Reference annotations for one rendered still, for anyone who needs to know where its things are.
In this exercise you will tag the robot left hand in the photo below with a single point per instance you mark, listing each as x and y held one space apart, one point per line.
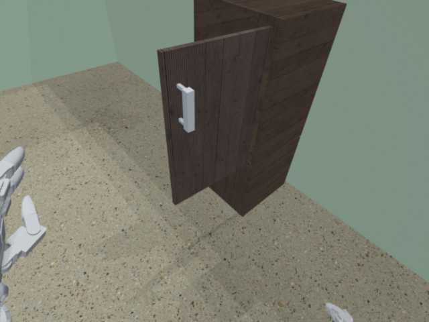
27 237

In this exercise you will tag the cupboard door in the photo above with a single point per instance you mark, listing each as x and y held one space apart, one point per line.
226 74

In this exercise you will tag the robot right hand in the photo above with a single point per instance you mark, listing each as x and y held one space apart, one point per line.
338 314

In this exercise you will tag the handle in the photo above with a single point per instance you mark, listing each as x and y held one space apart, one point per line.
188 108

